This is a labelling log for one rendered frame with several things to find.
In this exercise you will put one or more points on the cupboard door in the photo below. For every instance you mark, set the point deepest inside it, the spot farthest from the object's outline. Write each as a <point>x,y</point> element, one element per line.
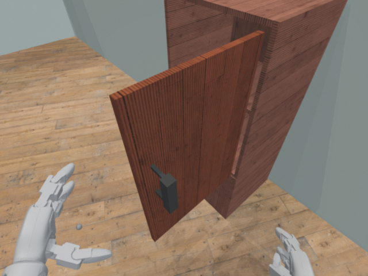
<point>187,121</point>

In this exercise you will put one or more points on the robot left hand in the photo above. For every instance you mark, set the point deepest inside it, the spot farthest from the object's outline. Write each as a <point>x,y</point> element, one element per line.
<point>34,243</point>

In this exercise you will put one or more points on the handle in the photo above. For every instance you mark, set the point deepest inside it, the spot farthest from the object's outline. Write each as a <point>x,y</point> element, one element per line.
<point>168,193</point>

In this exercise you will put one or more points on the left robot forearm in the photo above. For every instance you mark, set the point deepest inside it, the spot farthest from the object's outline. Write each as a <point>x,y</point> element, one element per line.
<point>26,268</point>

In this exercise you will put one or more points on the robot right hand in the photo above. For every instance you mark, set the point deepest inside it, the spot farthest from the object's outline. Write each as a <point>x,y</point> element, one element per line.
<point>296,261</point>

